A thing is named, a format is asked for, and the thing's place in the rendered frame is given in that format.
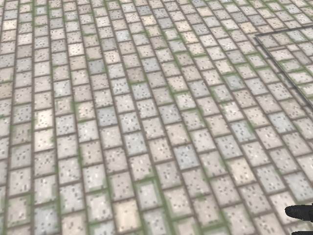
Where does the robot right hand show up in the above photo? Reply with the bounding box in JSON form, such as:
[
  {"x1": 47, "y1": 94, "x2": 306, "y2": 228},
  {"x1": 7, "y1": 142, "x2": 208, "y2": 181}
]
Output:
[{"x1": 285, "y1": 203, "x2": 313, "y2": 235}]

